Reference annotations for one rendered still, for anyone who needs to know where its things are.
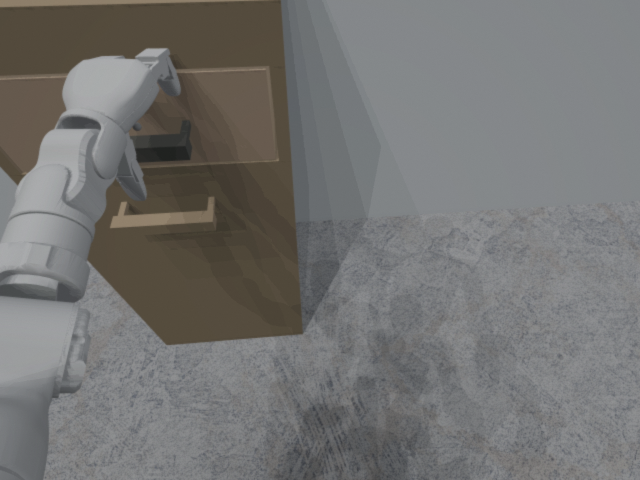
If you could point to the robot left upper arm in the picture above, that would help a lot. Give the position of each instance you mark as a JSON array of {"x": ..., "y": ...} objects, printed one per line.
[{"x": 43, "y": 352}]

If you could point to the drawer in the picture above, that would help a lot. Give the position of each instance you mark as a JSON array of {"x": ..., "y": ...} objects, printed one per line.
[{"x": 230, "y": 111}]

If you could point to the robot left hand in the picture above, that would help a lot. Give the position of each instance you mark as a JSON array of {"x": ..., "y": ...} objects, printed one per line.
[{"x": 122, "y": 90}]

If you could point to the handle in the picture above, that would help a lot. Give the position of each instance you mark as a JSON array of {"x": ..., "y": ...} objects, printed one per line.
[
  {"x": 165, "y": 147},
  {"x": 163, "y": 223}
]

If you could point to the cabinet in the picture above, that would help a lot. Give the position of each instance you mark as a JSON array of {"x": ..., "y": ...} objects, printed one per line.
[{"x": 240, "y": 281}]

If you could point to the robot left forearm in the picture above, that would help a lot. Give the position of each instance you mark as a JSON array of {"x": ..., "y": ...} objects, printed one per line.
[{"x": 45, "y": 246}]

